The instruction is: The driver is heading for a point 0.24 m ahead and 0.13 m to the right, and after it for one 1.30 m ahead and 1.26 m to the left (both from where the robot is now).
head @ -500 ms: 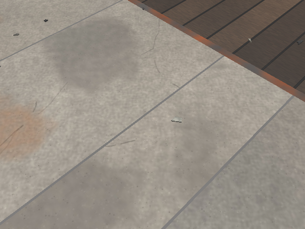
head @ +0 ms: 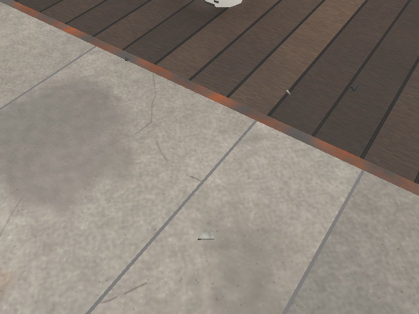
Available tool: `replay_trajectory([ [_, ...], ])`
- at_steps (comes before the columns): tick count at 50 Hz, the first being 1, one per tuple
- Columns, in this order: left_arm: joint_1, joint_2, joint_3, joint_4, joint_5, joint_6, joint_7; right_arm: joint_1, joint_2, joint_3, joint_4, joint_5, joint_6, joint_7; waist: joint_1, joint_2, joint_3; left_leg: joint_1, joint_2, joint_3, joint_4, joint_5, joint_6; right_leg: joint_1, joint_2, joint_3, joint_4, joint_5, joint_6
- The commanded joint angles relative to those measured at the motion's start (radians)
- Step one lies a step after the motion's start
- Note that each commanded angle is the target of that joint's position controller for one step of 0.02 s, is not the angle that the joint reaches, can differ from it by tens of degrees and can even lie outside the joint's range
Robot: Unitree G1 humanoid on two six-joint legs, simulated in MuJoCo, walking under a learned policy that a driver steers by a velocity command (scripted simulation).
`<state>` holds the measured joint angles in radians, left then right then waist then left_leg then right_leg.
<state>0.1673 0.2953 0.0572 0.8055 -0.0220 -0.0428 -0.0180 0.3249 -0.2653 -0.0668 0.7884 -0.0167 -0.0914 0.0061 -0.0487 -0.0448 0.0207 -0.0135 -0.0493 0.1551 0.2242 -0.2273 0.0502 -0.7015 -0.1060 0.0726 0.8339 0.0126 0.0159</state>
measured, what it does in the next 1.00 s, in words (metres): walks ahead, turning left: right foot, then left foot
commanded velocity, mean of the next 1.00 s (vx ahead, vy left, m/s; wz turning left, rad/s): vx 0.15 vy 0.00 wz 0.29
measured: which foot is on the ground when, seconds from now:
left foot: down 0.00-0.20, up 0.22-0.62, down 0.64-1.00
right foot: up 0.00-0.16, down 0.18-0.66, up 0.68-1.00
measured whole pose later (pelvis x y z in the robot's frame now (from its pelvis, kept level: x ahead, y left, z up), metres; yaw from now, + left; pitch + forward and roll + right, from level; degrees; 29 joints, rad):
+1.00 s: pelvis +0.25 +0.00 +0.00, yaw +21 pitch +3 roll -2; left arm 0.02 0.30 0.09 0.85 -0.01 0.01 0.03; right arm 0.17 -0.30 -0.08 0.71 0.01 0.03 -0.04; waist -0.02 -0.01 0.05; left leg -0.30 -0.07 -0.12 0.45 -0.18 0.05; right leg -0.46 0.02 0.09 0.80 -0.35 0.08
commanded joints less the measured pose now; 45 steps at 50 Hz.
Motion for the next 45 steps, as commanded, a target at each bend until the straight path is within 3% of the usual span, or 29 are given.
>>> replay_trajectory([
  [1,-0.094,0.022,-0.005,-0.084,0.004,-0.012,-0.018,-0.038,-0.156,-0.038,-0.049,0.009,-0.012,-0.013,-0.010,0.077,0.064,-0.056,0.287,-0.040,-0.117,0.310,0.120,0.035,-0.001,-0.038,-0.126,0.097,-0.015],
  [3,-0.143,0.024,-0.007,-0.115,0.003,-0.012,-0.030,-0.007,-0.167,-0.044,-0.026,0.018,0.002,-0.016,-0.027,0.073,0.080,0.029,0.311,-0.021,-0.089,0.343,0.112,0.000,0.006,-0.058,-0.178,0.055,-0.035],
  [5,-0.172,0.017,-0.008,-0.143,0.017,-0.017,-0.039,0.017,-0.170,-0.043,0.002,0.029,0.023,-0.018,-0.018,0.074,0.090,0.062,0.322,-0.025,-0.008,0.566,0.107,0.038,0.043,-0.085,-0.237,-0.041,-0.060],
  [7,-0.087,0.053,0.008,-0.135,0.028,-0.026,-0.043,0.009,-0.194,-0.044,0.019,0.039,0.038,-0.025,0.047,0.127,0.009,0.097,0.314,-0.044,0.138,0.884,0.085,0.188,0.110,-0.125,-0.272,-0.109,-0.092],
  [8,0.039,0.092,0.029,-0.097,0.031,-0.031,-0.037,-0.014,-0.200,-0.041,0.023,0.043,0.045,-0.026,0.123,0.124,-0.067,0.081,0.275,-0.031,0.286,0.926,0.055,0.357,0.142,-0.140,-0.342,-0.029,-0.117],
  [9,0.142,0.160,0.051,-0.067,0.039,-0.031,-0.021,0.002,-0.182,-0.031,0.024,0.038,0.040,-0.027,0.169,0.089,-0.153,-0.046,0.221,-0.021,0.471,0.784,0.007,0.603,0.084,-0.087,-0.357,0.287,-0.149],
  [10,0.231,0.251,0.060,-0.051,0.075,-0.022,0.001,0.087,-0.076,0.006,0.002,0.005,0.022,-0.011,0.139,-0.137,-0.338,-0.407,0.084,-0.034,0.877,0.018,-0.062,1.041,-0.223,0.226,-0.227,0.810,-0.308],
  [11,0.260,0.199,0.042,-0.059,0.064,-0.019,0.002,0.167,-0.069,0.017,0.051,0.033,0.011,-0.001,0.154,-0.152,-0.561,-0.528,-0.026,-0.271,1.123,-0.529,-0.088,1.176,-0.386,0.475,-0.275,0.888,-0.448],
  [12,0.221,0.172,0.040,-0.071,0.048,-0.010,0.003,0.064,-0.177,-0.020,0.049,0.073,0.012,0.000,0.189,-0.046,-0.488,-0.551,0.035,-0.344,1.134,-0.486,-0.078,1.052,-0.315,0.311,-0.319,0.788,-0.384],
  [13,0.129,0.141,0.030,-0.071,0.035,-0.012,0.005,-0.018,-0.162,-0.018,0.016,0.080,0.020,-0.006,0.149,-0.049,-0.318,-0.623,0.082,-0.294,1.059,-0.422,-0.074,0.916,-0.262,0.200,-0.363,0.632,-0.324],
  [14,0.060,0.095,0.018,-0.065,0.027,-0.016,0.006,-0.035,-0.135,-0.016,0.027,0.060,0.036,-0.020,0.109,-0.003,-0.200,-0.614,0.119,-0.257,0.986,-0.356,-0.086,0.759,-0.216,0.131,-0.419,0.512,-0.284],
  [15,0.003,0.062,0.010,-0.064,0.030,-0.018,0.006,-0.014,-0.126,-0.022,0.039,0.046,0.061,-0.032,0.066,-0.020,-0.144,-0.538,0.144,-0.239,0.939,-0.301,-0.097,0.619,-0.188,0.069,-0.473,0.426,-0.262],
  [17,-0.072,0.065,0.014,-0.064,0.056,-0.024,0.002,0.053,-0.089,-0.021,0.054,0.041,0.107,-0.044,0.010,-0.063,-0.117,-0.395,0.136,-0.203,0.914,-0.222,-0.120,0.433,-0.169,-0.017,-0.552,0.354,-0.264],
  [19,-0.115,0.091,0.023,-0.060,0.058,-0.026,0.012,0.041,-0.085,-0.025,0.031,0.036,0.126,-0.054,-0.004,-0.074,-0.099,-0.406,0.142,-0.192,0.856,-0.174,-0.129,0.394,-0.179,-0.068,-0.588,0.293,-0.272],
  [23,-0.122,0.111,0.032,-0.036,0.046,-0.004,0.046,-0.051,-0.088,-0.025,-0.017,0.029,0.132,-0.042,0.026,-0.068,-0.099,-0.413,0.168,-0.173,0.688,-0.026,-0.113,0.436,-0.187,-0.132,-0.620,0.067,-0.256],
  [27,-0.109,0.134,0.041,-0.014,0.032,0.028,0.055,-0.116,-0.106,-0.034,-0.060,0.027,0.140,-0.020,0.048,-0.060,-0.080,-0.416,0.155,-0.135,0.581,-0.054,-0.090,0.513,-0.227,-0.138,-0.592,-0.013,-0.240],
  [29,-0.111,0.148,0.047,-0.006,0.018,0.042,0.053,-0.124,-0.109,-0.039,-0.077,0.028,0.145,-0.008,0.043,-0.065,-0.071,-0.400,0.144,-0.118,0.512,-0.088,-0.068,0.553,-0.246,-0.135,-0.545,-0.004,-0.217],
  [31,-0.128,0.147,0.049,0.000,-0.002,0.052,0.054,-0.084,-0.103,-0.044,-0.071,0.026,0.143,0.002,0.010,-0.054,-0.074,-0.311,0.107,-0.077,0.351,-0.002,-0.029,0.557,-0.225,-0.165,-0.448,-0.004,-0.160],
  [32,-0.079,0.120,0.046,0.022,-0.004,0.056,0.052,-0.056,-0.129,-0.056,-0.064,0.019,0.139,-0.003,0.007,-0.002,-0.078,-0.239,0.088,-0.102,0.253,0.112,0.004,0.534,-0.176,-0.196,-0.351,-0.074,-0.102],
  [33,-0.047,0.078,0.037,0.023,0.023,0.058,0.048,-0.026,-0.229,-0.084,-0.069,0.017,0.132,-0.018,0.025,0.215,-0.075,-0.136,0.223,-0.321,0.154,0.453,0.069,0.401,-0.066,-0.286,-0.099,-0.252,-0.012],
  [34,-0.116,0.047,0.025,-0.039,0.054,0.055,0.047,-0.023,-0.325,-0.098,-0.092,0.002,0.123,-0.027,0.032,0.417,-0.073,-0.011,0.419,-0.644,0.143,0.701,0.270,0.091,0.104,-0.252,0.164,-0.676,0.073],
  [35,-0.180,0.080,0.033,-0.049,0.044,0.051,0.048,0.008,-0.275,-0.085,-0.093,-0.015,0.099,-0.015,-0.023,0.271,-0.168,-0.004,0.425,-0.663,0.124,0.632,0.331,0.052,0.115,-0.074,0.327,-0.715,0.060],
  [36,-0.188,0.094,0.039,-0.047,0.019,0.050,0.048,-0.029,-0.254,-0.078,-0.095,-0.010,0.079,-0.013,-0.002,0.210,-0.153,-0.008,0.378,-0.579,0.123,0.579,0.286,0.028,0.097,-0.033,0.364,-0.638,0.039],
  [37,-0.164,0.093,0.043,-0.025,0.014,0.051,0.055,-0.090,-0.232,-0.076,-0.104,0.011,0.071,-0.019,0.028,0.155,-0.141,-0.018,0.328,-0.512,0.135,0.510,0.226,0.017,0.076,-0.017,0.344,-0.552,0.031],
  [38,-0.162,0.111,0.050,-0.016,0.022,0.052,0.063,-0.133,-0.196,-0.064,-0.113,0.031,0.074,-0.027,0.040,0.146,-0.128,-0.037,0.311,-0.484,0.136,0.488,0.192,0.018,0.064,-0.007,0.311,-0.497,0.032],
  [40,-0.157,0.107,0.054,-0.013,0.025,0.050,0.064,-0.148,-0.178,-0.054,-0.124,0.027,0.083,-0.039,0.056,0.162,-0.144,-0.076,0.277,-0.455,0.134,0.520,0.182,0.086,0.083,-0.009,0.295,-0.423,0.040],
  [45,-0.171,0.071,0.042,-0.012,0.016,0.046,0.060,-0.131,-0.207,-0.063,-0.130,0.028,0.098,-0.054,0.037,0.163,-0.144,-0.054,0.251,-0.479,0.136,0.434,0.181,0.129,0.111,0.005,0.063,-0.365,0.068],
])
